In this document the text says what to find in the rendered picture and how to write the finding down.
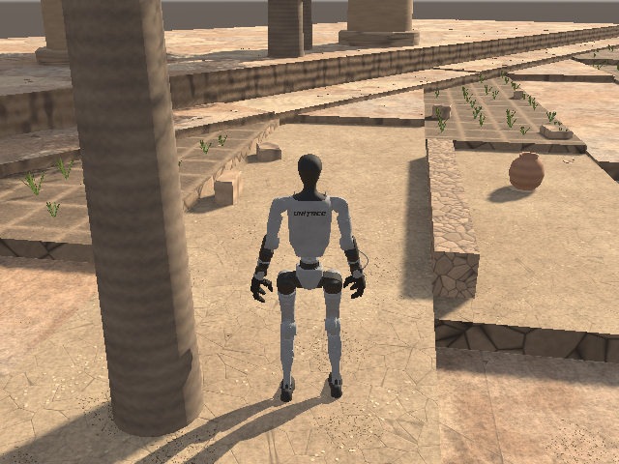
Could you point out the robot right upper arm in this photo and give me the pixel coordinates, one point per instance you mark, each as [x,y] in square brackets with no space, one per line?
[339,205]

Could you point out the right robot hand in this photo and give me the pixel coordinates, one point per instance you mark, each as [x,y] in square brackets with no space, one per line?
[360,284]

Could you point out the left robot hand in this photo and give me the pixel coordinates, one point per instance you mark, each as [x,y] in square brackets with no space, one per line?
[256,289]

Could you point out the left robot foot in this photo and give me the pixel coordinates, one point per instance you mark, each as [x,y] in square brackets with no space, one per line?
[286,394]

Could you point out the robot right forearm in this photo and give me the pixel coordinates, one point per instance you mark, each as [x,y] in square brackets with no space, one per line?
[353,260]

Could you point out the robot left forearm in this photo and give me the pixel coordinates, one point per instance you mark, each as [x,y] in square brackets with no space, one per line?
[263,262]

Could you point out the robot left upper arm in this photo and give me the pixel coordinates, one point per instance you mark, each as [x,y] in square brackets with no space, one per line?
[279,205]

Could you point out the humanoid robot torso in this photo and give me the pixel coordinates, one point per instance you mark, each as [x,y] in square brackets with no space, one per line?
[309,224]

